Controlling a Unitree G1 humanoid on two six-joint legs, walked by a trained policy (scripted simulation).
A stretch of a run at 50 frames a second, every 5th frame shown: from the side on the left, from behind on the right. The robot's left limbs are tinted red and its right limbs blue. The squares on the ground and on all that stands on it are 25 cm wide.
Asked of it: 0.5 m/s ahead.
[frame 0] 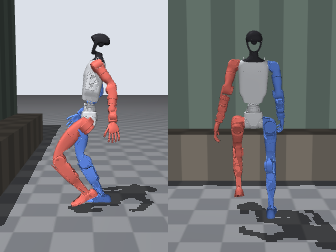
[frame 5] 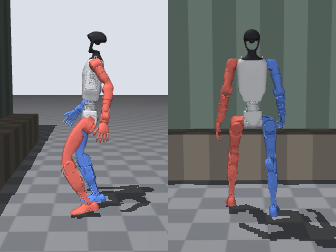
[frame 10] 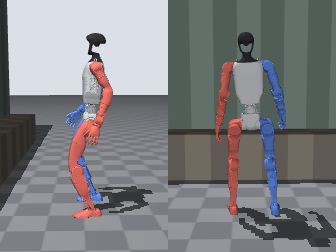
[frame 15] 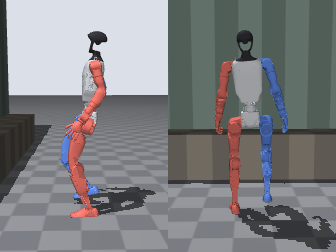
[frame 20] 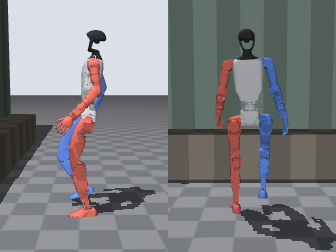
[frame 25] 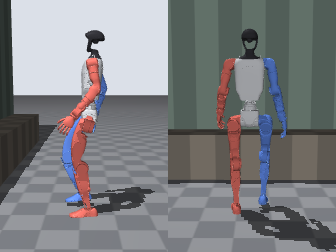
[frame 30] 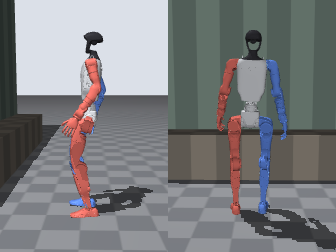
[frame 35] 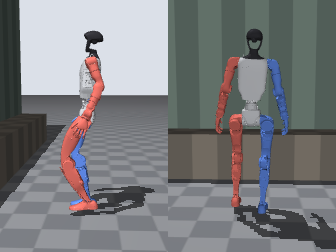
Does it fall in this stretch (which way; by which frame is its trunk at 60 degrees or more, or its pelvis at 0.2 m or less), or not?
no
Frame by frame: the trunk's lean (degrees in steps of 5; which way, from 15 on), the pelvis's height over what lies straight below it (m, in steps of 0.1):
0: 10, 0.8
5: 5, 0.8
10: 5, 0.8
15: 10, 0.8
20: 5, 0.8
25: 5, 0.8
30: 5, 0.8
35: 5, 0.8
